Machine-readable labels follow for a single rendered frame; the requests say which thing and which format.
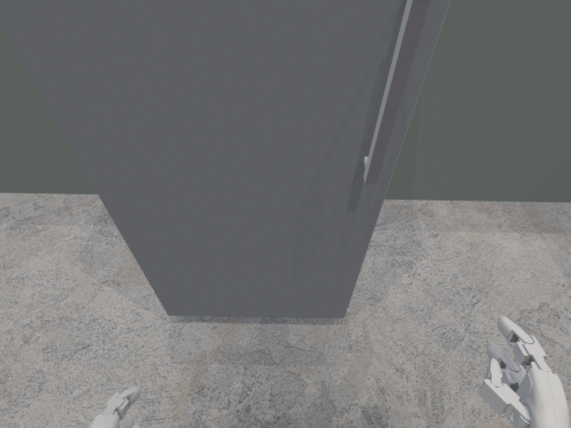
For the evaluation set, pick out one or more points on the right robot hand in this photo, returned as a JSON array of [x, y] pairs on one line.
[[531, 399]]

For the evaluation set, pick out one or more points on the fridge door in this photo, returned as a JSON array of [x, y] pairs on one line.
[[226, 138]]

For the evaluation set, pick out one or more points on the left robot hand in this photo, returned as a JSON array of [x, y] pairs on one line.
[[116, 408]]

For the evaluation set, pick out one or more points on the handle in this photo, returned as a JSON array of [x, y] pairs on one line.
[[411, 27]]

